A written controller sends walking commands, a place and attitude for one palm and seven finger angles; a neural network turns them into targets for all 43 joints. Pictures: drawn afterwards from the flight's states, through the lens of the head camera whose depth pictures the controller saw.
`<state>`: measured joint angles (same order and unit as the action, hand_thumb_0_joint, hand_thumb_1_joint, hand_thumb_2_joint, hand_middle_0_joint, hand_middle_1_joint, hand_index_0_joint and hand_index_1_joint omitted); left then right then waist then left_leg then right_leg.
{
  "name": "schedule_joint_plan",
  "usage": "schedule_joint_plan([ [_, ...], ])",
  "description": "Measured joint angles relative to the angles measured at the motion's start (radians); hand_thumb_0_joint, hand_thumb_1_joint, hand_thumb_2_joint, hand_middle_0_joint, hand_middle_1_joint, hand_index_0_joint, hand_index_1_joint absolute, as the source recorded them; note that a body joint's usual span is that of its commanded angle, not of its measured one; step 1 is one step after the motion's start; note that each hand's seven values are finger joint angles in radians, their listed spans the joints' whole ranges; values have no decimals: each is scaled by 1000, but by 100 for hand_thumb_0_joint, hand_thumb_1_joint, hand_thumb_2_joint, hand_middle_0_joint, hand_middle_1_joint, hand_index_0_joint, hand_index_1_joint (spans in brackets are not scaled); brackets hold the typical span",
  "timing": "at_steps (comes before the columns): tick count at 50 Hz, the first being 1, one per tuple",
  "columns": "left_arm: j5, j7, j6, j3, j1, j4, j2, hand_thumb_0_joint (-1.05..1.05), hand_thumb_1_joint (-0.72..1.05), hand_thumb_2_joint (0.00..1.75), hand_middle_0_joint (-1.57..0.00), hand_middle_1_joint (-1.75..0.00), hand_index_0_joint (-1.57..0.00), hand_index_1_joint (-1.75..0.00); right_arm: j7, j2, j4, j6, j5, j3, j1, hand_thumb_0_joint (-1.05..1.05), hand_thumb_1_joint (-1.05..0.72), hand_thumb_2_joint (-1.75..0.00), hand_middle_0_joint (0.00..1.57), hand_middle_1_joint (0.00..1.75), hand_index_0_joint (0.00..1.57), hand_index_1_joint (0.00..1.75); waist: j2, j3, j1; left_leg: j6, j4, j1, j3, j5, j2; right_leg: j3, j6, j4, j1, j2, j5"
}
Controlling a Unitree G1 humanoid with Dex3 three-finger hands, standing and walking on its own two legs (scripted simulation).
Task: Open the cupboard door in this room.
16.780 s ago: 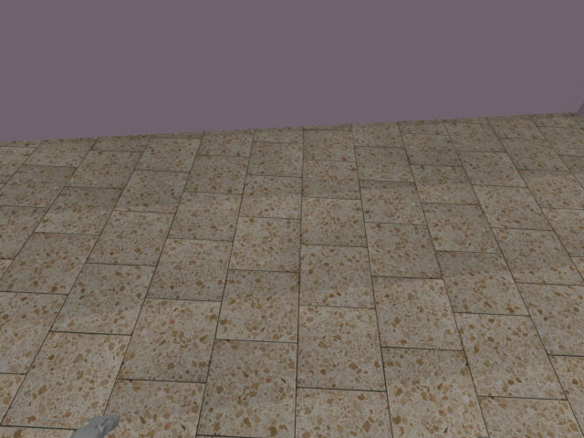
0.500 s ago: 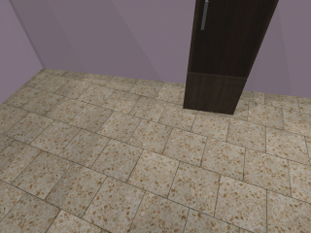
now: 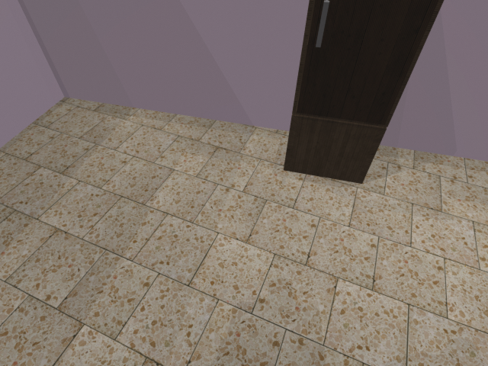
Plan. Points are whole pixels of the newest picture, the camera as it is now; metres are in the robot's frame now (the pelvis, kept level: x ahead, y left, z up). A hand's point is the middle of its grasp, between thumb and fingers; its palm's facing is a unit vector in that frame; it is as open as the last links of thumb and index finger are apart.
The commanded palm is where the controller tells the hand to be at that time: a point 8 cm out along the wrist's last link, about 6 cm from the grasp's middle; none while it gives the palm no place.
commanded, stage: stand and wait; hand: left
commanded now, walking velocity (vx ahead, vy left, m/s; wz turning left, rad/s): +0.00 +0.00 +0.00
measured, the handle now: (322, 23) +1.28 -0.24 +0.08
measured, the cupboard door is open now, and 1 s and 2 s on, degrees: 0 0 0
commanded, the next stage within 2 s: look at it before walking up in 0.04 s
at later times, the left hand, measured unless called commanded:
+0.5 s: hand out of the picture -0.02 +0.16 -0.18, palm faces +0.04 -0.98 -0.18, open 7.4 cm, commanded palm none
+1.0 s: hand out of the picture +0.00 +0.19 -0.18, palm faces +0.00 -0.98 -0.17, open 7.4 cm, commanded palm none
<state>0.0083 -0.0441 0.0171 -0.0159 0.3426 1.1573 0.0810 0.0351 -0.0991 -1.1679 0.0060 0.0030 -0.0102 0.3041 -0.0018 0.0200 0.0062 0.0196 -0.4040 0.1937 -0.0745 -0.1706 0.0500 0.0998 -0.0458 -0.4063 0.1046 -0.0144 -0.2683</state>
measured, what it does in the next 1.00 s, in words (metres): stands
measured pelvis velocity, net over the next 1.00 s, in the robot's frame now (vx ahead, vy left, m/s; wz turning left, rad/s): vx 0.01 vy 0.02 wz -0.06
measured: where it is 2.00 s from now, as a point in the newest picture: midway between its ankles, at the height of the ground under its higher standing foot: (263, 344)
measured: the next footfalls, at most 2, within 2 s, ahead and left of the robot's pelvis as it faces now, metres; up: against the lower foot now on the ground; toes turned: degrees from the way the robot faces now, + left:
right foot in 1.60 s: +0.30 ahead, -0.15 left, +0.00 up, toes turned -33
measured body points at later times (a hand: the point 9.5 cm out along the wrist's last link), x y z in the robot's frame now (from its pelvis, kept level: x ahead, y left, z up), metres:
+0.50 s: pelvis +0.01 +0.00 +0.00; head +0.01 -0.01 +0.45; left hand -0.02 +0.21 -0.16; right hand -0.01 -0.21 -0.17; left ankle +0.03 +0.13 -0.74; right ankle -0.03 -0.08 -0.74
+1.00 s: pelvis +0.01 +0.02 -0.01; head +0.02 +0.02 +0.44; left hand +0.00 +0.24 -0.17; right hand +0.01 -0.22 -0.16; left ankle +0.03 +0.13 -0.74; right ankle -0.03 -0.08 -0.74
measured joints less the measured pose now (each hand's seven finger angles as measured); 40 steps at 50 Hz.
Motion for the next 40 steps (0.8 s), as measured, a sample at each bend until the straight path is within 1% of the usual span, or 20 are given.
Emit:
schedule_joint_plan([
  [6, 2, -2, 3, 3, -1, -10, 9, 0, 91, 90, -20, -30, -20, -29, 1, -10, 3, -2, 3, -1, -4, 1, -92, -90, 20, 30, 20, 30, -4, -2, -2, 3, -3, -2, 3, -5, 1, 3, -3, -1, -4, -2, -5],
  [18, 1, -2, 3, 9, -4, -15, 32, 0, 91, 90, -20, -30, -20, -29, 0, -14, 6, -1, 2, 0, -2, 0, -91, -90, 20, 30, 20, 30, -2, 15, -1, 6, -2, -5, 3, -8, 5, 2, -5, 6, -10, -5, -6],
  [30, 2, 1, 4, 11, -14, -19, 43, 0, 91, 90, -20, -30, -20, -29, -1, -26, 7, 2, 2, 0, -11, 0, -91, -90, 20, 30, 20, 30, 1, 19, -2, 1, -1, -13, 4, -11, 1, 3, -1, 15, -22, -2, -4],
  [40, 4, 5, 2, 16, -35, -25, 64, 0, 91, 90, -20, -30, -20, -29, -2, -48, 17, 6, 2, -3, -32, 0, -91, -90, 20, 30, 20, 30, 2, 26, -5, -6, 1, -14, 2, -8, -4, 1, 6, 20, -24, 3, 2],
])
